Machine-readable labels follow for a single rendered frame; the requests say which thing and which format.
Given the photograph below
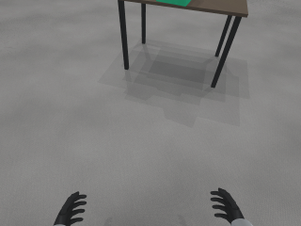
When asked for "right robot hand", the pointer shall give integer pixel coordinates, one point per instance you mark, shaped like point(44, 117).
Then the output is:
point(231, 208)

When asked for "left robot hand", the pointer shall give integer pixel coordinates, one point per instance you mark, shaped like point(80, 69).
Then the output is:
point(66, 212)

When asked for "table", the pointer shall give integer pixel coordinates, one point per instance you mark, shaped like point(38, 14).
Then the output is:
point(237, 8)

